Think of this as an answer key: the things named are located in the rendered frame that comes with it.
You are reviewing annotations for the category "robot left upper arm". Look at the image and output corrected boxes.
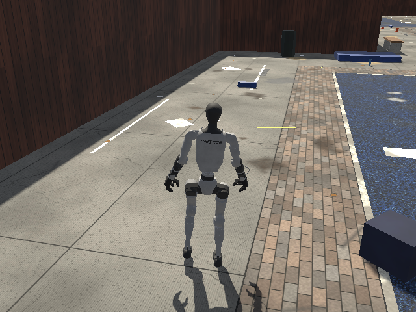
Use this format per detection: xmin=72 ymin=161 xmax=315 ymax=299
xmin=177 ymin=130 xmax=199 ymax=165

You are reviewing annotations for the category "left robot hand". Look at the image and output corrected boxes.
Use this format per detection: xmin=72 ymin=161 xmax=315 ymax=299
xmin=165 ymin=176 xmax=179 ymax=192

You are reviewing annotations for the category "robot right forearm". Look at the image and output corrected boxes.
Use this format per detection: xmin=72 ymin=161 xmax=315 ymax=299
xmin=235 ymin=158 xmax=246 ymax=181

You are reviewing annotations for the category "right robot hand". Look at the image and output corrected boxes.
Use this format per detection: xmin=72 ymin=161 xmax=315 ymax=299
xmin=233 ymin=178 xmax=248 ymax=192

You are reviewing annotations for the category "right robot thigh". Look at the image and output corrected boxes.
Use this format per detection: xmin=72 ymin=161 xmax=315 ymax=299
xmin=213 ymin=182 xmax=229 ymax=227

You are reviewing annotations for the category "left robot shin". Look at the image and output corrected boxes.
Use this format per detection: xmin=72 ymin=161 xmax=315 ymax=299
xmin=185 ymin=205 xmax=194 ymax=250

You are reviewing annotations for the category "robot right upper arm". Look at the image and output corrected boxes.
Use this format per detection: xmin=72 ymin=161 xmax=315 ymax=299
xmin=226 ymin=132 xmax=241 ymax=167

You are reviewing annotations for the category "robot left forearm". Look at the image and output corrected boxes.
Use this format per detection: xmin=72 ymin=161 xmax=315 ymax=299
xmin=168 ymin=154 xmax=183 ymax=180

